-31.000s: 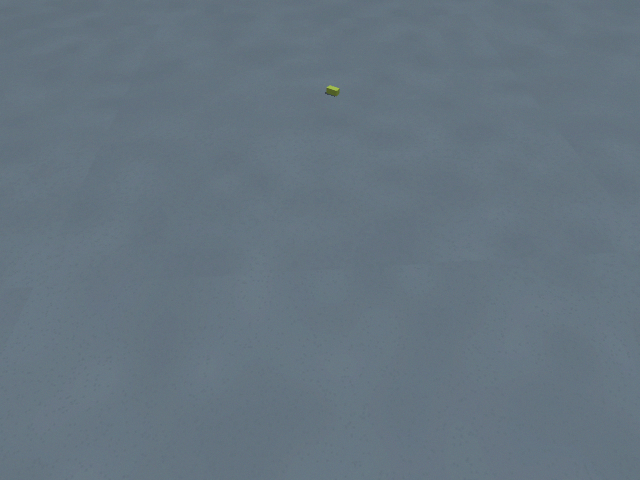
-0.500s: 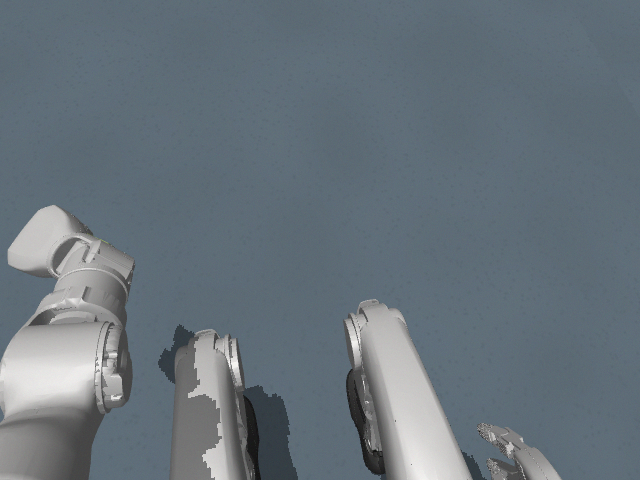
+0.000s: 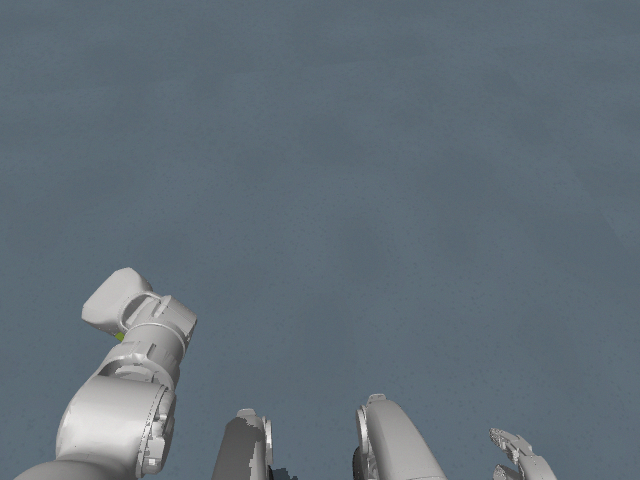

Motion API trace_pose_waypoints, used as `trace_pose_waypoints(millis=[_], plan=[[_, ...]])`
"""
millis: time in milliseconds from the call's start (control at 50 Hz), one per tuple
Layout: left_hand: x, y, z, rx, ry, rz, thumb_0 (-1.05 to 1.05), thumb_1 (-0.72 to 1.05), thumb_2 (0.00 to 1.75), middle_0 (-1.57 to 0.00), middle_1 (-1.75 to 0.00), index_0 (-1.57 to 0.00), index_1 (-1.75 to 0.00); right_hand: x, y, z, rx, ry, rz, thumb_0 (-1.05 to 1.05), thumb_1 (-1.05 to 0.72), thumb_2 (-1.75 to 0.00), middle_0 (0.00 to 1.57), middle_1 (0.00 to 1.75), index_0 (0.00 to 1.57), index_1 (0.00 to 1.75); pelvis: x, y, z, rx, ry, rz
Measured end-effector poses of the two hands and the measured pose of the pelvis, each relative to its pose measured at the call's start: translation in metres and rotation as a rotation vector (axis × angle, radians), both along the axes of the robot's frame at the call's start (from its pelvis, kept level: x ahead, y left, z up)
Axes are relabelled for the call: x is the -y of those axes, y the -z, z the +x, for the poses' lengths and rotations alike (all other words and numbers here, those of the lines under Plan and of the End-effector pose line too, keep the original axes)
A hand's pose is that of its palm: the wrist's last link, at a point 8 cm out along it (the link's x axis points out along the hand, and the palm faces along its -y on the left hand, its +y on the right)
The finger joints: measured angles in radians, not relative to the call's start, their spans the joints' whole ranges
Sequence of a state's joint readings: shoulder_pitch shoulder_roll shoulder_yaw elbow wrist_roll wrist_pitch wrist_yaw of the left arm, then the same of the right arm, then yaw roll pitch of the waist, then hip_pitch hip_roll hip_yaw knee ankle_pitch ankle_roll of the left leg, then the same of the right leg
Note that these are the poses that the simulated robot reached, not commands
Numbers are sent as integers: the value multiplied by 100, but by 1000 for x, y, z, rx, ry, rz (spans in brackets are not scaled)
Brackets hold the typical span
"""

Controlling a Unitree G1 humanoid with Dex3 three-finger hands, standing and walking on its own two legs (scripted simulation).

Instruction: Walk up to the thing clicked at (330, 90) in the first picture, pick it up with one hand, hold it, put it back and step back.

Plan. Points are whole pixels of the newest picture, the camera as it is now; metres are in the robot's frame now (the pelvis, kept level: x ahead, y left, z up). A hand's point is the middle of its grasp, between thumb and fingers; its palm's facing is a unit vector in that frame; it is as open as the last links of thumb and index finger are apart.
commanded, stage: lift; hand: left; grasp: from above
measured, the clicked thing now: (145, 325) +0.36 +0.26 -0.12
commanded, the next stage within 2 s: hold in 0.48 s
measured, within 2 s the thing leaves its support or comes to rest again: neither
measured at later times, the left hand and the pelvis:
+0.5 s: hand (114, 295) +0.36 +0.24 +0.02, palm faces -0.26 -0.38 -0.89, open 6.9 cm; pelvis +0.03 +0.01 +0.09, yaw +1 degrees
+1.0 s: hand (91, 281) +0.36 +0.25 +0.05, palm faces -0.23 -0.38 -0.90, open 7.0 cm; pelvis +0.04 +0.02 +0.11, yaw +1 degrees
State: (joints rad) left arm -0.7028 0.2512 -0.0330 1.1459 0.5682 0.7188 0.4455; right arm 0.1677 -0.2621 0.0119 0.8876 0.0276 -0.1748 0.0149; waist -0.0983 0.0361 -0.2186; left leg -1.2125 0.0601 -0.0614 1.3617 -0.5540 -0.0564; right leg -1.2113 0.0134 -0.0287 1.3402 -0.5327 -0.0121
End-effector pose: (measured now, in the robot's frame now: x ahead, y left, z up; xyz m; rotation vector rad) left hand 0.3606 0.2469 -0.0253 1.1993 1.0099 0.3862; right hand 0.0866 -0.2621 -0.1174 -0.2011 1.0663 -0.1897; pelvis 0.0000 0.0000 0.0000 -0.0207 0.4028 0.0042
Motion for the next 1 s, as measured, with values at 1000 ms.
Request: trace_pose_waypoints(millis=[1000], plan=[[-10, -134, 0, 8, -24, -11, 0, 43, 21, -95, -33, -94, -32, -31, -116, 58, 82, -92, 81, 1, -91, -90, 19, 30, 20, 30, -17, -111, 45, 255, -7, 18]])
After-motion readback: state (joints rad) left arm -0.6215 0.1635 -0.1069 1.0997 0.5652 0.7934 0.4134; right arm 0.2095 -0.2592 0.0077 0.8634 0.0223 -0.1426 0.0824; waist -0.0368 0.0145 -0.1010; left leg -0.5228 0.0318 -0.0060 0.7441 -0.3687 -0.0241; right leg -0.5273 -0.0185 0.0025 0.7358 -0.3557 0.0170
